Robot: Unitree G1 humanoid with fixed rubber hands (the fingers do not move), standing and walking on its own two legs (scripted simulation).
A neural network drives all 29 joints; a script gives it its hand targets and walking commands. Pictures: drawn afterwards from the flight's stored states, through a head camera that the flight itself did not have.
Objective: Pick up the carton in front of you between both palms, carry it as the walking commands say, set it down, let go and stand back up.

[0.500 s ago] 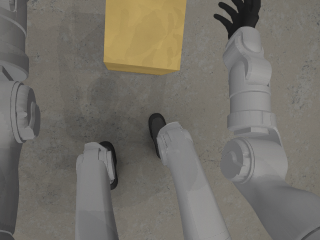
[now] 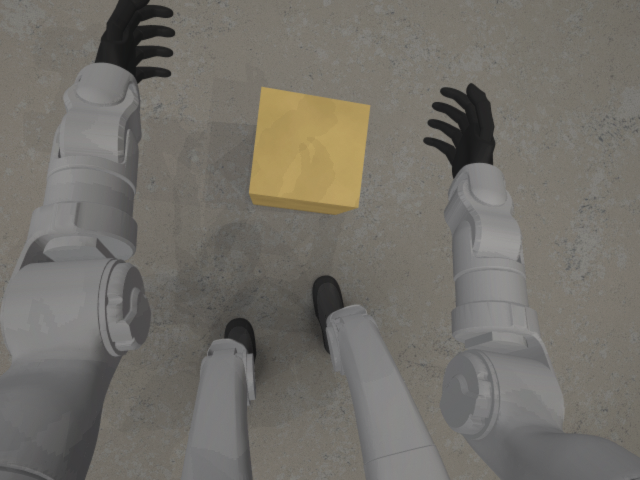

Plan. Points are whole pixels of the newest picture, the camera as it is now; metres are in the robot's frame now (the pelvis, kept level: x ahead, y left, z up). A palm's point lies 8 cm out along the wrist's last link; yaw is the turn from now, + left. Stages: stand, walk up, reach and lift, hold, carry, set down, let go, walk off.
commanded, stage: let go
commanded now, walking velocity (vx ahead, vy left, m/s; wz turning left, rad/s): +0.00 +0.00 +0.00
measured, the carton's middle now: (304, 161) +0.51 -0.12 -0.54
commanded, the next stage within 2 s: stand in 1.32 s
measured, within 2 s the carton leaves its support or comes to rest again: neither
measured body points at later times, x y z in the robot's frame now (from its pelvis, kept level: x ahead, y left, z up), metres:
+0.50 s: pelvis +0.06 -0.03 +0.09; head +0.20 -0.03 +0.52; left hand +0.39 +0.15 -0.01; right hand +0.26 -0.28 +0.01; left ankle +0.03 +0.11 -0.63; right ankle +0.10 -0.13 -0.63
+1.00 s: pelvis +0.09 +0.01 +0.11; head +0.11 +0.01 +0.56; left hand +0.27 +0.24 +0.04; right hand +0.26 -0.23 +0.04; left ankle +0.03 +0.11 -0.63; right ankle +0.10 -0.13 -0.63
